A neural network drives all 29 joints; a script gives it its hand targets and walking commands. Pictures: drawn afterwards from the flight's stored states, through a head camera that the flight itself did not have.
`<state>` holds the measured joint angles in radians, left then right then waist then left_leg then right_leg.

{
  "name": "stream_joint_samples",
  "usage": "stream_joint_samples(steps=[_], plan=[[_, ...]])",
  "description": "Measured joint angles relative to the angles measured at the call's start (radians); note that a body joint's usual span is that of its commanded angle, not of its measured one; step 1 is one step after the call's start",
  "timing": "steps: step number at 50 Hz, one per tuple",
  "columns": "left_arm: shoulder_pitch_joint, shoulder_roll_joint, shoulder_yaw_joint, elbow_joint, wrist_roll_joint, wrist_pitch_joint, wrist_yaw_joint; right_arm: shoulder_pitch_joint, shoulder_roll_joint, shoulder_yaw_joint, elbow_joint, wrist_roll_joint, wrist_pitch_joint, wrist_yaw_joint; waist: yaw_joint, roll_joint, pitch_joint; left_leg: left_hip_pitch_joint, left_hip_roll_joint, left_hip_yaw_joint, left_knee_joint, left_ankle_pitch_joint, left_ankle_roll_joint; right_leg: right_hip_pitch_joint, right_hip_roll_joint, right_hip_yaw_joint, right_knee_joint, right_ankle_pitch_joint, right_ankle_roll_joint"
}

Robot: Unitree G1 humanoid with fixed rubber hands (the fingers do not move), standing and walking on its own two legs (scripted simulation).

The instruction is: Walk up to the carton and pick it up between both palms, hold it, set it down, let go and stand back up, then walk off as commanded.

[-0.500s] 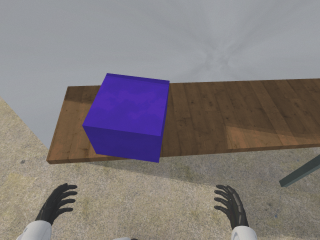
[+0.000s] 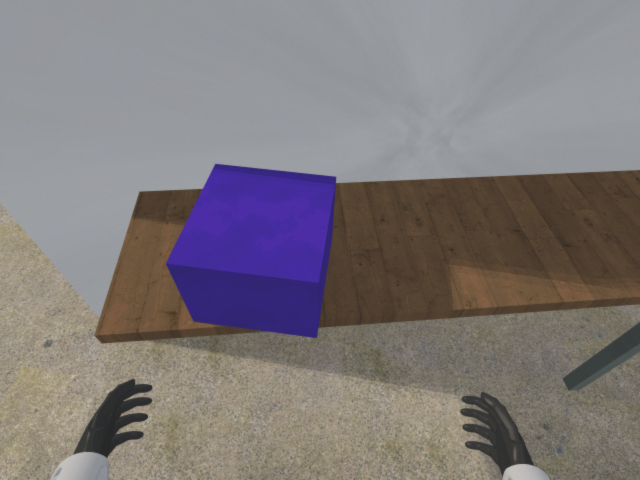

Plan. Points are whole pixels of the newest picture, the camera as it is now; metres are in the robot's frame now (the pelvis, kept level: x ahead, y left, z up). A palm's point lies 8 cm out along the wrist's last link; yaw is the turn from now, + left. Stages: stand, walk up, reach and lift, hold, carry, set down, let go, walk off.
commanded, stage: stand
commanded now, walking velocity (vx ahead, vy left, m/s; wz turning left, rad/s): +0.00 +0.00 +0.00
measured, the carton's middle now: (264, 249) +0.46 +0.09 -0.04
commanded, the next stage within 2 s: none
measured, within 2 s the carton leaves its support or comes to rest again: neither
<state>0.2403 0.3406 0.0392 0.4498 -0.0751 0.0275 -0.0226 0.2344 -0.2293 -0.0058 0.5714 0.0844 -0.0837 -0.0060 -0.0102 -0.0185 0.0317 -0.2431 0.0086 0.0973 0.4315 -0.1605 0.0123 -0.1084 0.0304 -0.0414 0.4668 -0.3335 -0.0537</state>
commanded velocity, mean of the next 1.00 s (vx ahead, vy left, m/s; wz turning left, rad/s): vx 0.00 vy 0.00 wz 0.00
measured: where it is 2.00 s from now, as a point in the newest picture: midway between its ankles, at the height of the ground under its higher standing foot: outside the picture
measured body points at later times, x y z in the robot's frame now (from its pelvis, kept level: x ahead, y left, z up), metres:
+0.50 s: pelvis +0.01 +0.00 +0.00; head +0.00 +0.00 +0.45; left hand +0.18 +0.28 -0.05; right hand +0.16 -0.28 -0.07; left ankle +0.05 +0.11 -0.74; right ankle -0.05 -0.08 -0.74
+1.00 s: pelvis +0.01 +0.01 +0.00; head +0.00 +0.01 +0.45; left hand +0.17 +0.28 -0.05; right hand +0.16 -0.28 -0.07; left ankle +0.05 +0.11 -0.74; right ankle -0.05 -0.08 -0.74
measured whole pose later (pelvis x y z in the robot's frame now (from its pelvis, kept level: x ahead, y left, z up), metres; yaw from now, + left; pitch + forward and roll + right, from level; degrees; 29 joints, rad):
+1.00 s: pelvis +0.01 +0.01 +0.00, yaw +0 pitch -1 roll +1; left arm 0.29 0.34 0.04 0.45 -0.06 -0.01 -0.01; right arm 0.23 -0.32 -0.04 0.60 0.08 -0.04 0.00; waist -0.01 -0.01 -0.02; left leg -0.26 0.01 0.10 0.46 -0.19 0.02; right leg -0.11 0.03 -0.04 0.47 -0.35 -0.05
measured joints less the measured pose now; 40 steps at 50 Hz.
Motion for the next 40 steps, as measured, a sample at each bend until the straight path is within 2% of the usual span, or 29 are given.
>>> stream_joint_samples(steps=[8,40], plan=[[0.011,0.0,0.0,0.0,0.013,-0.018,0.009,0.0,-0.092,-0.032,0.025,-0.002,0.025,0.0,0.0,0.004,-0.042,-0.013,0.0,0.0,0.027,-0.027,0.005,-0.001,-0.001,0.0,0.0,-0.011,0.0],[0.054,0.0,0.0,0.0,0.013,-0.033,0.016,0.0,-0.093,-0.031,0.03,-0.004,0.047,0.005,0.0,0.004,-0.054,-0.015,0.0,0.0,0.031,-0.03,0.008,-0.001,-0.001,0.0,0.0,-0.012,0.0]])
